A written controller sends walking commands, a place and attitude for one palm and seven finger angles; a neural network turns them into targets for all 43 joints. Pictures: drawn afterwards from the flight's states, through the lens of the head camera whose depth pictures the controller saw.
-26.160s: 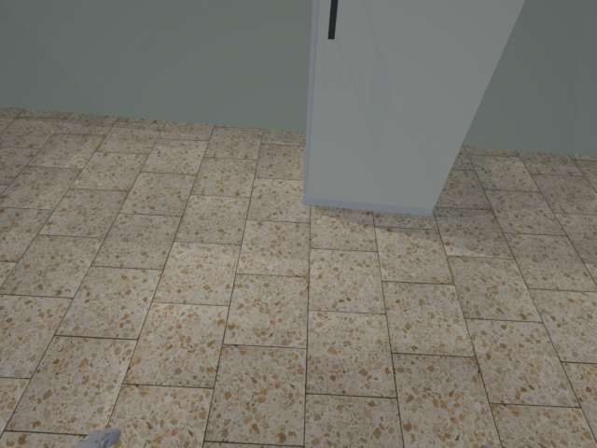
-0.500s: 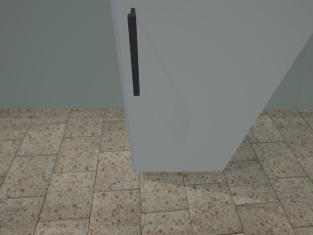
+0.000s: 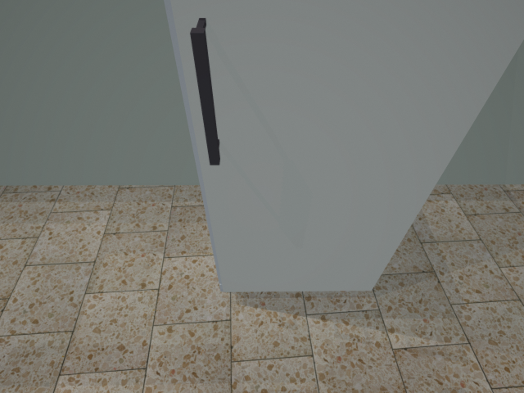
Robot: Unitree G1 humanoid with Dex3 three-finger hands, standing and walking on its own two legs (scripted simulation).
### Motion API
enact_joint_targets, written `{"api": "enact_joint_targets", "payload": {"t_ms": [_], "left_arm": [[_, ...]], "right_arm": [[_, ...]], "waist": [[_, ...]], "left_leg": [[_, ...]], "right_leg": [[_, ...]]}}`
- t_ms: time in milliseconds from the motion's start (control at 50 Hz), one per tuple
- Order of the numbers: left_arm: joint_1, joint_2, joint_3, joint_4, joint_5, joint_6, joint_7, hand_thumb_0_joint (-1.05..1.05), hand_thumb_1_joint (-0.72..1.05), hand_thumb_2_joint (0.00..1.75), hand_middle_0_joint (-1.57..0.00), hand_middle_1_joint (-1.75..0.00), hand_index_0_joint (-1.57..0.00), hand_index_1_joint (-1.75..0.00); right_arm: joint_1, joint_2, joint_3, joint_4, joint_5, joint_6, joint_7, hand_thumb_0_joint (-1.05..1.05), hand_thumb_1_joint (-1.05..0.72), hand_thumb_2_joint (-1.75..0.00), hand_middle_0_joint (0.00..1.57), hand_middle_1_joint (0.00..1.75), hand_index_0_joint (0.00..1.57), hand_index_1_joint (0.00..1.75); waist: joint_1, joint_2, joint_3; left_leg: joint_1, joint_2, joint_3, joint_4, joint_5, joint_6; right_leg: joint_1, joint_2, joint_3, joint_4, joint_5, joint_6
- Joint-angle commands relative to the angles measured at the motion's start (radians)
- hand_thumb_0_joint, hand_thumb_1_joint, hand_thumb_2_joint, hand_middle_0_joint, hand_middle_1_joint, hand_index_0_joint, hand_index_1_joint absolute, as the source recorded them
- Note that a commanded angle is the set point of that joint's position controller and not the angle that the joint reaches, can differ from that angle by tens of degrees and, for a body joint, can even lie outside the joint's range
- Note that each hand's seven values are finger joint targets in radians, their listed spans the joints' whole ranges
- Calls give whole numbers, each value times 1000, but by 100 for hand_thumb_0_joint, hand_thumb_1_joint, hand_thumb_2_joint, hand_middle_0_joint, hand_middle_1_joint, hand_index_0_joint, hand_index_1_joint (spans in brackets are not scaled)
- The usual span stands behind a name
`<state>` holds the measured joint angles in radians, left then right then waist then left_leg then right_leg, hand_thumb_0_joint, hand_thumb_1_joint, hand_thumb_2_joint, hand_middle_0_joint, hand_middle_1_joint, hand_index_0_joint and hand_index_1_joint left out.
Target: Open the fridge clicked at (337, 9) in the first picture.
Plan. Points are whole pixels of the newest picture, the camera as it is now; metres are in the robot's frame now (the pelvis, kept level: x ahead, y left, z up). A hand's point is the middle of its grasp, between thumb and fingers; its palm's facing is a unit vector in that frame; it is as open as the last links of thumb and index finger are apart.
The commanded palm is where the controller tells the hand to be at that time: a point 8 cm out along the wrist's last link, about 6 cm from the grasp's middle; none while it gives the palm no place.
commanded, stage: look again from close up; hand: left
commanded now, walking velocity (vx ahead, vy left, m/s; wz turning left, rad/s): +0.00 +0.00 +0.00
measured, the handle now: (209, 100) +0.55 +0.13 +0.17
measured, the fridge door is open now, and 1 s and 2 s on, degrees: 0 0 0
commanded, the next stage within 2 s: raise the hand to about handle height in 0.62 s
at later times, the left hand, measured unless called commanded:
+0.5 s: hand out of the picture -0.05 +0.13 -0.18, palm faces +0.06 -0.98 -0.17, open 7.4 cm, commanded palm none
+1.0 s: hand (170, 330) +0.20 +0.14 +0.03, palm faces +0.06 -1.00 +0.00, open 7.8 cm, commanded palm +0.11 +0.21 -0.02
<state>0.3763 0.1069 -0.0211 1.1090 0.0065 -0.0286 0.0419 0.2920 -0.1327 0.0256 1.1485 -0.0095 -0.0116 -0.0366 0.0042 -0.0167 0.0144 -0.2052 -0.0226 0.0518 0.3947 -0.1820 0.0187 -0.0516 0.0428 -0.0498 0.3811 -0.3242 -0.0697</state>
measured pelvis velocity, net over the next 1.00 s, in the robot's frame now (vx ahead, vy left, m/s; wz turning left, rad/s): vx -0.04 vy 0.00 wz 0.02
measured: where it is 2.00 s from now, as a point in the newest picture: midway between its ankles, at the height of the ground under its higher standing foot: outside the picture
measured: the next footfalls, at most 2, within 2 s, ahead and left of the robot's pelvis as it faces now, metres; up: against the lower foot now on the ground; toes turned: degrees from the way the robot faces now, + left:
none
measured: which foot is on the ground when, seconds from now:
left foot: down 0.00-1.00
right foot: down 0.00-1.00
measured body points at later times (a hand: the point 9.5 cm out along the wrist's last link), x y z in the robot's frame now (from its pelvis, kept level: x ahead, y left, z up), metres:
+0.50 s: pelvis +0.00 -0.02 +0.00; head +0.01 -0.02 +0.45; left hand -0.05 +0.18 -0.16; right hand +0.00 -0.23 -0.17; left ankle +0.02 +0.11 -0.74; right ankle -0.07 -0.07 -0.74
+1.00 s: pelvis -0.04 +0.00 -0.03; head -0.05 -0.02 +0.42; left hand +0.19 +0.20 +0.04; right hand +0.12 -0.25 -0.12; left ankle +0.02 +0.11 -0.74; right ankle -0.07 -0.06 -0.74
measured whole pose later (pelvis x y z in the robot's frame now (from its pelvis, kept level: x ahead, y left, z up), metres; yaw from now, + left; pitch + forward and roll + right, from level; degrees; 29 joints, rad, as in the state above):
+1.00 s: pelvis -0.04 +0.00 -0.03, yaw +1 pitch +5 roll +1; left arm 0.29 0.13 -0.01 0.10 -0.20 -0.33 -0.03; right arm 0.21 -0.27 -0.02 0.74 0.00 -0.29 -0.03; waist -0.03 0.05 -0.11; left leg -0.53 -0.02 0.04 0.71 -0.26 0.03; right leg -0.40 0.02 -0.08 0.76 -0.45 -0.07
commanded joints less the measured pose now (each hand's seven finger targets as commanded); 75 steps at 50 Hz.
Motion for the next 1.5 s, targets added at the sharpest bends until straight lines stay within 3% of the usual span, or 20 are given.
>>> {"api": "enact_joint_targets", "payload": {"t_ms": [0,340,680,700,720,740,780,800,820,880,900,960,1020,1040,1080,1120,1240,1320,1420,1480], "left_arm": [[122,91,20,-10,2,-6,11,0,90,90,-20,-30,-20,-30],[137,109,31,-8,3,0,18,0,90,90,-20,-30,-20,-30],[124,111,33,-8,1,2,13,0,90,90,-20,-30,-20,-30],[149,114,24,2,24,-39,48,0,90,90,-20,-30,-20,-30],[-629,464,180,-1478,-186,-229,44,0,88,89,-20,-32,-20,-32],[-350,311,91,-1316,-126,-190,79,0,85,88,-20,-33,-20,-33],[22,11,-63,-1045,-127,-62,96,0,81,86,-21,-36,-21,-36],[-63,7,-95,-1265,-155,-82,81,0,78,85,-21,-37,-21,-37],[6,-57,-144,-1177,-149,-92,65,0,76,84,-21,-39,-21,-39],[-69,-28,-123,-1186,-157,-220,15,0,69,81,-22,-43,-22,-43],[2,-57,-101,-1058,-168,-263,-16,0,67,80,-22,-45,-22,-45],[289,14,77,-941,-276,-428,-200,0,60,77,-22,-50,-22,-50],[300,224,291,-1019,-273,-434,-265,0,53,74,-23,-54,-23,-54],[248,231,252,-1149,-248,-389,-247,0,50,73,-23,-55,-23,-55],[131,200,185,-1313,-211,-314,-171,0,46,71,-23,-58,-23,-58],[-31,195,181,-1434,-204,-319,-88,0,41,69,-24,-62,-24,-62],[-316,150,45,-1641,-239,-546,-113,0,27,63,-25,-70,-25,-70],[-244,187,17,-1367,-267,-410,-261,0,18,59,-25,-76,-25,-76],[-179,358,259,-1193,-283,-80,-273,0,6,54,-26,-84,-26,-84],[-253,351,374,-1390,-345,-33,-172,0,-1,51,-27,-88,-27,-88]], "right_arm": [[60,-75,-12,-22,1,-13,-8,0,-90,-90,20,30,20,30],[55,-71,-14,-27,4,-3,-15,0,-90,-90,20,30,20,30],[55,-80,-13,-26,2,-4,-15,0,-90,-90,20,30,20,30],[-54,-92,-14,-108,6,-24,1,0,-90,-90,20,30,20,30],[-18,-343,-87,-408,5,-179,-85,0,-90,-90,20,30,20,30],[-88,-220,-27,-380,4,-255,-97,0,-90,-90,20,30,20,30],[2,-186,-44,-357,34,-293,-33,0,-90,-90,20,30,20,30],[-20,-215,-45,-427,53,-300,-34,0,-90,-90,20,30,20,30],[-56,-201,-41,-440,60,-320,-47,0,-90,-90,20,30,20,30],[-63,-249,-65,-507,16,-344,-32,0,-90,-90,20,30,20,30],[-82,-248,-78,-513,9,-341,-26,0,-90,-90,20,30,20,30],[-155,-246,-90,-579,8,-323,24,0,-90,-90,20,30,20,30],[-201,-250,-97,-688,11,-253,43,0,-90,-90,20,30,20,30],[-238,-243,-83,-754,12,-222,45,0,-90,-90,20,30,20,30],[-256,-214,-65,-828,20,-176,42,0,-90,-90,20,30,20,30],[-211,-209,-63,-831,11,-151,28,0,-90,-90,20,30,20,30],[-165,-212,-31,-750,14,-248,-17,0,-90,-90,20,30,20,30],[-144,-246,-9,-714,42,-288,-53,0,-90,-90,20,30,20,30],[-219,-239,7,-749,53,-238,-68,0,-90,-90,20,30,20,30],[-242,-204,13,-761,44,-236,-62,0,-90,-90,20,30,20,30]], "waist": [[5,-12,62],[9,-26,79],[11,0,81],[27,-14,131],[-104,253,-246],[-49,378,-252],[-38,181,-200],[-23,97,-242],[-31,-22,-130],[-86,-281,-102],[-67,-363,-46],[71,-315,-81],[145,7,-184],[152,118,-208],[121,167,-197],[46,53,-169],[-70,137,-193],[-85,47,-113],[64,-5,-131],[96,34,-226]], "left_leg": [[51,111,-92,-22,171,22],[25,104,-55,24,145,12],[37,113,-72,15,151,12],[-75,76,-18,271,74,-15],[232,31,9,115,218,17],[276,32,19,56,418,33],[224,79,-74,64,465,43],[177,75,-83,116,412,42],[109,68,-77,149,331,50],[-88,24,-120,258,54,40],[-187,23,-129,282,-20,25],[-367,9,-97,367,-59,-21],[-386,-20,-24,402,-39,-21],[-358,-27,-3,389,-44,-13],[-307,-14,-13,368,-84,6],[-320,14,-58,379,-160,21],[-226,44,-133,426,-246,29],[-273,33,-137,392,-287,32],[-298,18,-122,299,-269,15],[-194,26,-115,263,-152,9]], "right_leg": [[-102,-164,114,-84,330,40],[-69,-171,113,-77,503,86],[-87,-163,112,-89,379,74],[-150,-224,236,-82,989,148],[-124,-168,137,-12,841,84],[-100,-97,104,99,645,26],[-188,-59,6,128,337,41],[-187,-64,-9,147,368,50],[-255,-59,-4,135,369,58],[-461,-70,17,157,229,98],[-527,-67,10,180,158,104],[-506,-82,50,304,164,74],[-414,-96,104,364,183,44],[-402,-94,110,358,132,36],[-441,-69,94,349,30,20],[-535,-43,93,324,-79,35],[-643,-17,89,301,-206,34],[-597,-27,115,211,-266,57],[-430,-70,141,131,-351,52],[-340,-61,95,143,-184,44]]}}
